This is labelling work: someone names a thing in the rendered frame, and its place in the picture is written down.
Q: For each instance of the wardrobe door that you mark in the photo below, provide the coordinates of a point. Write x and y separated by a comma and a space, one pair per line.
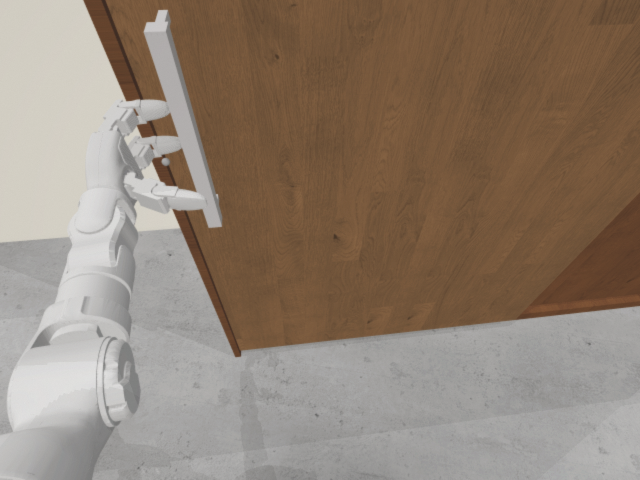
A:
609, 266
389, 166

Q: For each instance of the left robot upper arm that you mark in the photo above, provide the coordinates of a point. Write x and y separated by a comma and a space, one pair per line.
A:
66, 400

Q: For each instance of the left robot forearm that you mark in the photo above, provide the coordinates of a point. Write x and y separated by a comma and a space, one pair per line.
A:
97, 283

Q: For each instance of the left robot hand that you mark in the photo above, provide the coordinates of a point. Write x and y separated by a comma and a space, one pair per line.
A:
109, 160

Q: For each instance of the handle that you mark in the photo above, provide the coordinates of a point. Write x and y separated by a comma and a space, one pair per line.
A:
162, 48

